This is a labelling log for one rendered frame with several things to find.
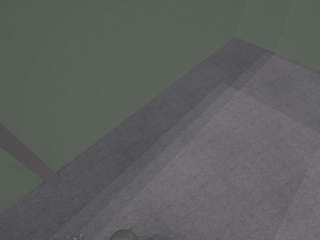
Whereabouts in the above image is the robot left thigh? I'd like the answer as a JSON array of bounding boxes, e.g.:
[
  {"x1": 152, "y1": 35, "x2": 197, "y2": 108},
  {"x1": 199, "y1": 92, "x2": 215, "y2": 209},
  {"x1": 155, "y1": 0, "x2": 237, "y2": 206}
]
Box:
[{"x1": 109, "y1": 229, "x2": 138, "y2": 240}]

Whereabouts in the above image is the panel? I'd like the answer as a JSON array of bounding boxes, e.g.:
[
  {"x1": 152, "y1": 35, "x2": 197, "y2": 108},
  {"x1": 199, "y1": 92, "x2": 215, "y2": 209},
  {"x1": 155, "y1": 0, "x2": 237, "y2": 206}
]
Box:
[{"x1": 0, "y1": 123, "x2": 62, "y2": 188}]

